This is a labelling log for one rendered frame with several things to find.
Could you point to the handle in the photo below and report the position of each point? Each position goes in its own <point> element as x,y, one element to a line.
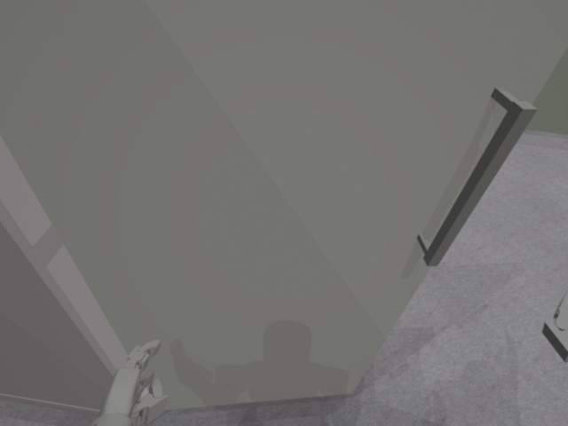
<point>504,139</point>

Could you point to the fridge door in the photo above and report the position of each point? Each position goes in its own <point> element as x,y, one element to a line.
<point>245,180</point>

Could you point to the left robot hand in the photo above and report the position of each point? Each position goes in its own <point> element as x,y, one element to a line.
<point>124,391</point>

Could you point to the right robot hand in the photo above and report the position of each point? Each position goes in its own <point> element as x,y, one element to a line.
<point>556,329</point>

